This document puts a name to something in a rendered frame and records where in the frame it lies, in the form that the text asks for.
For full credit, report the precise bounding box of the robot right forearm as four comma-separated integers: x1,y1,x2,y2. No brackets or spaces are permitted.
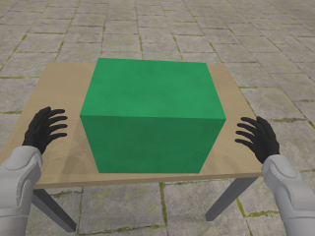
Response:
261,154,315,236

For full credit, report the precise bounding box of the carton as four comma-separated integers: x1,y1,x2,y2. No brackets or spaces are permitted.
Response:
80,58,226,174

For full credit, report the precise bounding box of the robot left forearm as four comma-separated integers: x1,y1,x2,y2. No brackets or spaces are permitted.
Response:
0,146,43,236

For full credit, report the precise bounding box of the robot right hand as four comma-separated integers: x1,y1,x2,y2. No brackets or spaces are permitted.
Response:
235,116,280,164

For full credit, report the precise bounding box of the robot left hand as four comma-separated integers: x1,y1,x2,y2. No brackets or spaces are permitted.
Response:
22,106,68,155

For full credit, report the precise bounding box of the table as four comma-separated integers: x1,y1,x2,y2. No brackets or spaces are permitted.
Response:
0,62,264,233

